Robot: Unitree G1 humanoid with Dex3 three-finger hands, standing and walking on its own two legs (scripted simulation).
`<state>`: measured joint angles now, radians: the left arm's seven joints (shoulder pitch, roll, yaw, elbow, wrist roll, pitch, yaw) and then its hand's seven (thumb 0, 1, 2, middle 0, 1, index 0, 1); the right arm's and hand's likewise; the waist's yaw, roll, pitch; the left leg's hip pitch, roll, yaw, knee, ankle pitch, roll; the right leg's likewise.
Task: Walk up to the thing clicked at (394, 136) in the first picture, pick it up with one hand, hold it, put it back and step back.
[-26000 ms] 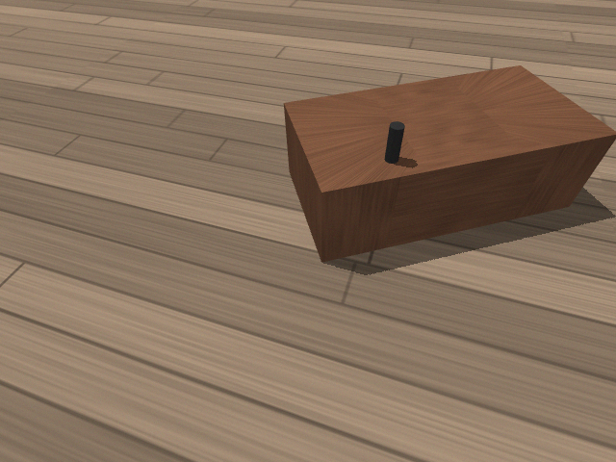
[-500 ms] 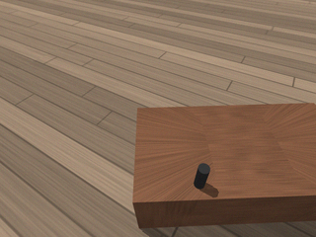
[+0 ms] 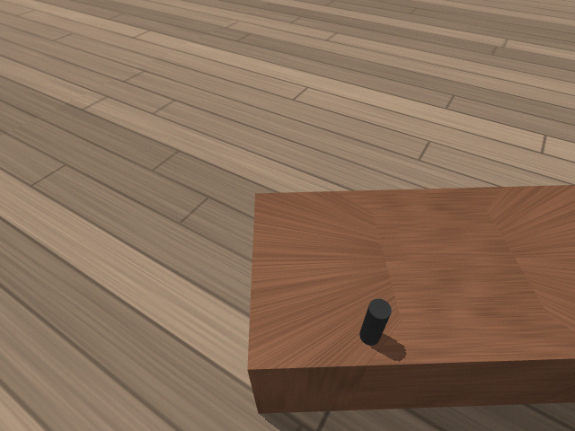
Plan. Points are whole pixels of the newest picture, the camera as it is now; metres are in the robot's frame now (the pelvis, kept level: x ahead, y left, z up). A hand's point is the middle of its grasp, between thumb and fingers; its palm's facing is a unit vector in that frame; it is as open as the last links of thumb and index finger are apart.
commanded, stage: stand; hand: right
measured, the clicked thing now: (374, 323) +0.44 -0.18 -0.32
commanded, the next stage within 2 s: none
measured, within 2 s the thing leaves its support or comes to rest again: neither
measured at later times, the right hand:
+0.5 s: hand out of the picture +0.07 -0.25 -0.16, palm faces -0.04 +0.93 -0.35, open 8.9 cm
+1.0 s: hand out of the picture +0.06 -0.26 -0.16, palm faces -0.05 +0.94 -0.35, open 7.4 cm
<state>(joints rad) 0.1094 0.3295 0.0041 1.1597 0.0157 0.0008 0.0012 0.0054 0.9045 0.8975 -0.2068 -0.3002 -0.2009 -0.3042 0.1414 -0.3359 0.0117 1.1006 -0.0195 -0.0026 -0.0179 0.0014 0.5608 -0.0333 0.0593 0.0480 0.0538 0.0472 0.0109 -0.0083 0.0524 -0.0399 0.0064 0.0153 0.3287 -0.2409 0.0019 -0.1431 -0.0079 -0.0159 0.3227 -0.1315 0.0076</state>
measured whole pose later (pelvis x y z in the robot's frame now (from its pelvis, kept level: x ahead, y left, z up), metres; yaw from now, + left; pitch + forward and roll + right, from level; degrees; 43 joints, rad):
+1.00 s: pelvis +0.00 -0.01 +0.00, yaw +1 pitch -3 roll +0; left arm 0.12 0.34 0.00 1.16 0.01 -0.01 0.00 0.01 0.91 0.90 -0.21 -0.30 -0.20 -0.30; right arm 0.15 -0.35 0.01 1.12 -0.02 0.00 0.00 0.01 -0.90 -0.90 0.21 0.30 0.20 0.30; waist 0.00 0.00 0.05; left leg -0.04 0.02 0.00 0.31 -0.23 -0.02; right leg -0.15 0.00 -0.03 0.32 -0.13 -0.01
